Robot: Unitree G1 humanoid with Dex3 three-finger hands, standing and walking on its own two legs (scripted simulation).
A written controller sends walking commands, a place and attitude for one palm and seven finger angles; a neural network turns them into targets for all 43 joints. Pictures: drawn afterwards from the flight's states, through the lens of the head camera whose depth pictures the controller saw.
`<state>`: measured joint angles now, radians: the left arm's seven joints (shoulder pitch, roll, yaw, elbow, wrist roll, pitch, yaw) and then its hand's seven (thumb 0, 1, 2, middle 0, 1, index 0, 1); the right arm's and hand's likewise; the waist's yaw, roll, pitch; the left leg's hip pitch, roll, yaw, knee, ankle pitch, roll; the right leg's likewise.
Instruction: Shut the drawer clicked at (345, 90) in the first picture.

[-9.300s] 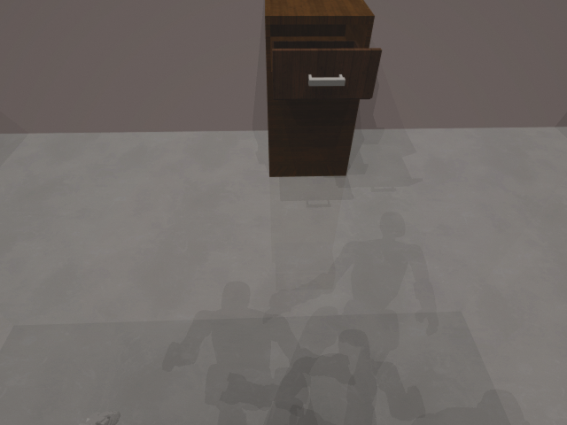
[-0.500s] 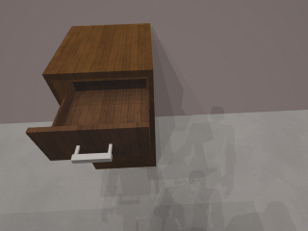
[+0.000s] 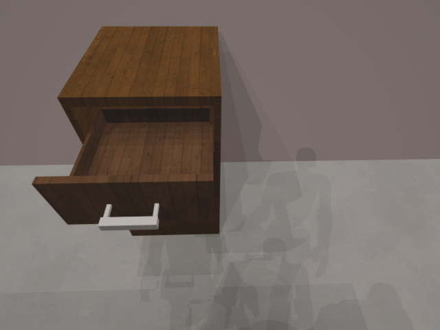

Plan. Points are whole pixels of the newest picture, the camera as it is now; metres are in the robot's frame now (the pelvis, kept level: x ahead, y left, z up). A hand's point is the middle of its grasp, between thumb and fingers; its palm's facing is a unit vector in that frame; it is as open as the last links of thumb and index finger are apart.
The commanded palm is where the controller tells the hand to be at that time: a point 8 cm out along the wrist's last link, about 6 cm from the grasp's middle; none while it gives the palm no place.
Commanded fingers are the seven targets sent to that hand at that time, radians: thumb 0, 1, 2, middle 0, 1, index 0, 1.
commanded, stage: raise the hand and make a fist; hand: left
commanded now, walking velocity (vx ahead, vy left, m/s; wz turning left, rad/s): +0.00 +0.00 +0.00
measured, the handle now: (131, 215) +0.36 +0.24 -0.07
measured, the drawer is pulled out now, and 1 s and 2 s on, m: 0.26 0.26 0.26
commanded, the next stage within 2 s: bring the fist close to the handle in 1.84 s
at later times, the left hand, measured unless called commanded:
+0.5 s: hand out of the picture +0.11 +0.19 -0.04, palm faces +0.26 -0.96 -0.08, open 5.2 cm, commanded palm +0.11 +0.23 -0.03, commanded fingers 0.00 0.90 0.90 -0.78 -0.93 -0.78 -0.93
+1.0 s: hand (123, 314) +0.15 +0.17 -0.02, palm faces +0.06 -1.00 -0.03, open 3.1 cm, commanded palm +0.13 +0.23 +0.00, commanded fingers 0.00 0.90 0.90 -1.28 -1.47 -1.28 -1.47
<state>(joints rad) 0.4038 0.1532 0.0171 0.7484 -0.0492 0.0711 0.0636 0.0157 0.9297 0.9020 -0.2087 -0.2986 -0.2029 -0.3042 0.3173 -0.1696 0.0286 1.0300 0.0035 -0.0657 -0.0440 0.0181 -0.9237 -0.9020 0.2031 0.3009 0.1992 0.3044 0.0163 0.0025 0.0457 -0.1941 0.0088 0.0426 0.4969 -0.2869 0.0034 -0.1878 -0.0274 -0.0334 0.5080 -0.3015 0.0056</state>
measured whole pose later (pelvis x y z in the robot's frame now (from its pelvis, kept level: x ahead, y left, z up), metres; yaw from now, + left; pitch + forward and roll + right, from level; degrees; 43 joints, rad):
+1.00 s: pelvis -0.04 +0.00 -0.08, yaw +2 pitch +12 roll -2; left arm 0.54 0.18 0.08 -0.15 -0.22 -0.40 -0.17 0.01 0.90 0.90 -1.09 -1.26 -1.08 -1.26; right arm 0.26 -0.27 -0.02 0.56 0.02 -0.24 -0.06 0.02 -0.91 -0.90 0.20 0.30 0.20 0.30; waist -0.01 0.03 -0.11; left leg -0.82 0.02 -0.02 1.10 -0.49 0.01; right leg -0.77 -0.03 -0.08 1.07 -0.50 0.00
